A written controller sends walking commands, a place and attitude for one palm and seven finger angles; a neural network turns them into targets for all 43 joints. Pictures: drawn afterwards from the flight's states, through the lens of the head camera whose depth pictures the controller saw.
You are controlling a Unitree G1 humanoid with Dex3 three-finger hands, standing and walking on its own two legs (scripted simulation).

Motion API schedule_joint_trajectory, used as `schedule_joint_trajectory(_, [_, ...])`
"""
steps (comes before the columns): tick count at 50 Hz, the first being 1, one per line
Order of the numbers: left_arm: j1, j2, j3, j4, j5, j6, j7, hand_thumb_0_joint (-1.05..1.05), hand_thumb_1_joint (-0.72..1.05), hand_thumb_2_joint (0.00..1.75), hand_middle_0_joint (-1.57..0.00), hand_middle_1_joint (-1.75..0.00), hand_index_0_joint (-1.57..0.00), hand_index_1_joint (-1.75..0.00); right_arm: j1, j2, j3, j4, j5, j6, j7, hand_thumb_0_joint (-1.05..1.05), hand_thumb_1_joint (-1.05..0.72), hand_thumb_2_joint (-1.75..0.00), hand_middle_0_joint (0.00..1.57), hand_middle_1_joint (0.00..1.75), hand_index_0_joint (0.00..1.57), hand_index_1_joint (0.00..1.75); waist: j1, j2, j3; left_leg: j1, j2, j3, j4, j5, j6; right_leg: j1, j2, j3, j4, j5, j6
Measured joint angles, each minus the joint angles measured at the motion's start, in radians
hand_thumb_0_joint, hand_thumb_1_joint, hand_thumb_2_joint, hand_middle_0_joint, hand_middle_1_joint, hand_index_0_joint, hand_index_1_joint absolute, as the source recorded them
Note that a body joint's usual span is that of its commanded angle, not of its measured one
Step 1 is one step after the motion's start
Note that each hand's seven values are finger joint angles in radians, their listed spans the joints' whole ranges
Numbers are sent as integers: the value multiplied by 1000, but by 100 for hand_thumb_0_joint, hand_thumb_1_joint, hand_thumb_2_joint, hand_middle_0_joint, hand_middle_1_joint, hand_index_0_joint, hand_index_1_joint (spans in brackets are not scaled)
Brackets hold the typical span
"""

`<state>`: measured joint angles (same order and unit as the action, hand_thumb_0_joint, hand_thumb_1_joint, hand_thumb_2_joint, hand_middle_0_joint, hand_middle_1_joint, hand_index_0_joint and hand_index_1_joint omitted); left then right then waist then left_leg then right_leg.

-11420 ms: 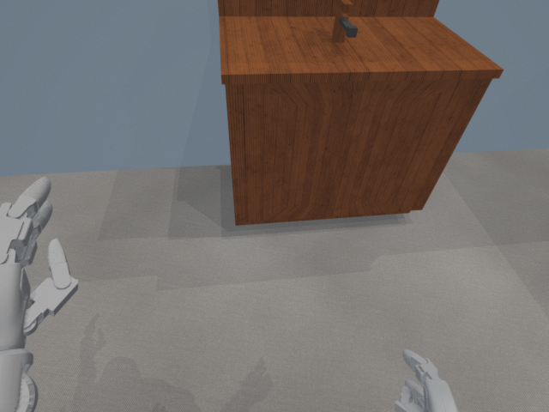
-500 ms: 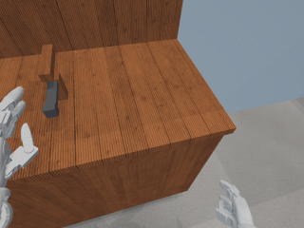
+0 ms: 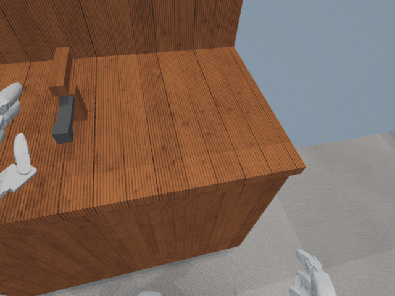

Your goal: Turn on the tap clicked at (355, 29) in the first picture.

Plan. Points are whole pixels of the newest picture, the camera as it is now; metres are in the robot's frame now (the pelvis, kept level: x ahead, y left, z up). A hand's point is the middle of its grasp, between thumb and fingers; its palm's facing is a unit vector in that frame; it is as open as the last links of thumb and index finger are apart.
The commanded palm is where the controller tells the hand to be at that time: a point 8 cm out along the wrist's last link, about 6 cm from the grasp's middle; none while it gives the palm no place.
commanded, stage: come to a stop and stand still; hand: left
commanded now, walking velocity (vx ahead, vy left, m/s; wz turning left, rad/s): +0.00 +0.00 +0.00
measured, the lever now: (63, 133) +0.36 +0.31 +0.10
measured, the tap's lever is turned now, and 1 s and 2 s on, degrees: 0 0 0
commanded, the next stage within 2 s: look again from close up in 0.94 s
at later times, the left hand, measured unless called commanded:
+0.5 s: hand out of the picture +0.21 +0.33 +0.17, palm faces +0.44 -0.84 -0.32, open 7.4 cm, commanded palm +0.14 +0.35 +0.18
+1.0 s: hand out of the picture +0.22 +0.32 +0.16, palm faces +0.38 -0.85 -0.36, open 7.4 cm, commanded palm +0.16 +0.35 +0.18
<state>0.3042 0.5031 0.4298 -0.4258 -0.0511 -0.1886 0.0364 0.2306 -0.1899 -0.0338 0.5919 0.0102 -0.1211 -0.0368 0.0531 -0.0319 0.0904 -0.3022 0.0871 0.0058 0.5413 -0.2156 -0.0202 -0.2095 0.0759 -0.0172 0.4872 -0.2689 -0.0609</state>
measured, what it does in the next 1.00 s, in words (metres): shifts its weight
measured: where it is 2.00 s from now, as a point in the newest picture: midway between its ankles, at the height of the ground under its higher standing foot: outside the picture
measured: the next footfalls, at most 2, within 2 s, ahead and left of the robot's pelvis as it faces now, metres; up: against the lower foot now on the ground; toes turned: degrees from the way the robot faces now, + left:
none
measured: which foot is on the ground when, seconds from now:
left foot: down 0.00-1.00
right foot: down 0.00-1.00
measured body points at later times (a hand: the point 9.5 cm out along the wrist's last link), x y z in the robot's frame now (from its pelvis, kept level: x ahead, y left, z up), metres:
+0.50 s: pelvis -0.02 +0.07 +0.00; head +0.00 +0.10 +0.45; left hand +0.18 +0.37 +0.18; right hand +0.17 -0.13 -0.07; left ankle +0.03 +0.16 -0.74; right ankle -0.01 -0.08 -0.74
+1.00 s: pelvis +0.00 +0.07 +0.01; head +0.02 +0.10 +0.45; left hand +0.19 +0.36 +0.18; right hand +0.18 -0.15 -0.06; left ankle +0.03 +0.16 -0.74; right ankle -0.01 -0.08 -0.74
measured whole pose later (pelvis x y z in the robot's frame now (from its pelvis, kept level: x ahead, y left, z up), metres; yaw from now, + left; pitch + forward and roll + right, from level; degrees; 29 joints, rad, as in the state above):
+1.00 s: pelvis +0.00 +0.07 +0.01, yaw +0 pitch -2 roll -2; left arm 0.43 0.37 0.35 -0.49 -0.04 -0.18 0.11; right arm 0.18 -0.20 0.00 0.57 0.03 -0.12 -0.02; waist 0.02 -0.03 0.08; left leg -0.25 0.00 0.05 0.47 -0.20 0.05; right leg -0.14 -0.02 0.02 0.38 -0.22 0.04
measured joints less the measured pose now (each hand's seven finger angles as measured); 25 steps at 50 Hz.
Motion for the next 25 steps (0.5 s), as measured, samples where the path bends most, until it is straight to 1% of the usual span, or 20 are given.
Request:
schedule_joint_trajectory(1, [-41,4,20,37,-6,-9,7,1,88,90,-22,-30,-22,-31,-4,-3,6,-1,4,-5,9,1,-91,-90,20,30,20,30,5,-4,1,8,-4,9,-18,3,-2,-9,-6,7,10,-1,3])
schedule_joint_trajectory(2, [-61,-7,38,57,-12,-9,16,1,88,90,-22,-30,-22,-31,-11,-10,11,-7,6,-9,20,1,-91,-90,20,30,20,30,3,-3,1,12,-7,18,-28,2,-13,-19,-11,15,23,-4,9])
schedule_joint_trajectory(4, [-53,-49,46,54,-19,-3,33,1,89,90,-21,-30,-22,-31,-29,-22,11,-26,11,-13,39,1,-91,-90,20,30,20,30,-11,10,5,8,-14,35,-17,-2,-17,-33,-20,31,47,-11,25])
schedule_joint_trajectory(6, [3,-99,11,19,-19,1,42,1,89,90,-21,-30,-21,-31,-45,-29,9,-39,19,-14,52,1,-91,-90,20,30,20,30,-32,28,5,6,-19,46,-1,-9,-6,-31,-25,42,50,-11,37])
schedule_joint_trajectory(8, [71,-134,-44,-19,-13,2,36,1,89,90,-21,-30,-21,-30,-50,-28,10,-46,18,-12,52,1,-91,-90,20,30,20,30,-49,36,-2,6,-25,50,5,-13,6,-24,-31,46,41,-6,46])
schedule_joint_trajectory(9, [102,-142,-67,-34,-11,0,31,1,89,90,-21,-30,-21,-30,-49,-24,12,-47,15,-11,47,1,-91,-90,20,30,20,30,-56,34,-6,7,-29,51,4,-13,10,-20,-35,47,35,-3,50])
schedule_joint_trajectory(11, [151,-140,-93,-53,-7,-4,26,1,89,90,-21,-30,-21,-31,-44,-14,20,-45,11,-5,32,1,-91,-90,20,30,20,30,-60,20,-13,16,-39,55,-7,-7,18,-11,-45,50,23,3,57])
schedule_joint_trajectory(14, [164,-126,-90,-49,-4,-10,32,1,88,90,-22,-30,-22,-31,-24,-3,29,-42,6,-2,14,1,-91,-90,20,30,20,30,-45,5,-18,28,-51,58,-28,4,33,6,-58,52,-5,18,70])
schedule_joint_trajectory(17, [118,-115,-60,-29,4,-9,49,1,88,90,-22,-30,-22,-31,-12,3,40,-34,7,-8,7,1,-91,-90,20,30,20,30,-24,-3,-14,34,-65,56,-43,15,47,17,-70,50,-25,31,79])
schedule_joint_trajectory(20, [62,-128,-42,-12,11,-8,66,1,88,90,-22,-30,-22,-31,-8,9,51,-26,10,-19,14,1,-91,-90,20,30,20,30,-8,-4,-12,34,-77,53,-48,22,58,21,-82,45,-32,35,84])
schedule_joint_trajectory(22, [44,-146,-46,-11,17,-7,74,1,89,90,-21,-30,-21,-31,-11,13,58,-22,10,-23,21,1,-91,-90,20,30,20,30,-4,-2,-15,33,-83,52,-51,25,64,23,-88,43,-37,37,86])
schedule_joint_trajectory(25, [44,-168,-70,-19,27,-6,77,1,89,90,-21,-30,-21,-31,-17,22,67,-19,9,-27,30,1,-90,-90,20,30,20,30,-5,2,-20,31,-88,50,-52,25,69,29,-93,41,-53,44,92])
